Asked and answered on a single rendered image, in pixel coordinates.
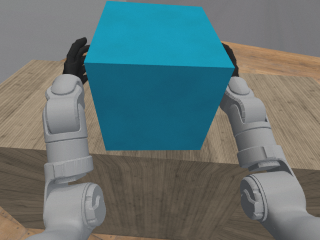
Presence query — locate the pedestal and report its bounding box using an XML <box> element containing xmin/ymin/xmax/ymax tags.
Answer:
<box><xmin>0</xmin><ymin>59</ymin><xmax>320</xmax><ymax>240</ymax></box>

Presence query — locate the carton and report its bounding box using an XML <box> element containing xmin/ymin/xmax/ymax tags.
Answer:
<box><xmin>84</xmin><ymin>1</ymin><xmax>235</xmax><ymax>151</ymax></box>

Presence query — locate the robot right forearm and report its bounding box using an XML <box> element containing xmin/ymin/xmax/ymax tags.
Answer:
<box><xmin>219</xmin><ymin>76</ymin><xmax>306</xmax><ymax>208</ymax></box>

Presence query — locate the right robot hand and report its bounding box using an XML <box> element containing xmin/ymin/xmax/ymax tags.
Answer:
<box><xmin>222</xmin><ymin>43</ymin><xmax>239</xmax><ymax>77</ymax></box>

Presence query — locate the right robot upper arm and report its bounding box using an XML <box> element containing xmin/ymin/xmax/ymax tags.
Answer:
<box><xmin>240</xmin><ymin>171</ymin><xmax>320</xmax><ymax>240</ymax></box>

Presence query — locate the robot left forearm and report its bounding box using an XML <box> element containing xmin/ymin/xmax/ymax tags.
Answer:
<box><xmin>42</xmin><ymin>74</ymin><xmax>94</xmax><ymax>227</ymax></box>

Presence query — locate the left robot upper arm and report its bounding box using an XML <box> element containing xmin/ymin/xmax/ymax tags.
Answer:
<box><xmin>24</xmin><ymin>182</ymin><xmax>106</xmax><ymax>240</ymax></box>

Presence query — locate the left robot hand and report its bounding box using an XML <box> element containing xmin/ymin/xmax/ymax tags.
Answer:
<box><xmin>62</xmin><ymin>37</ymin><xmax>90</xmax><ymax>85</ymax></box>

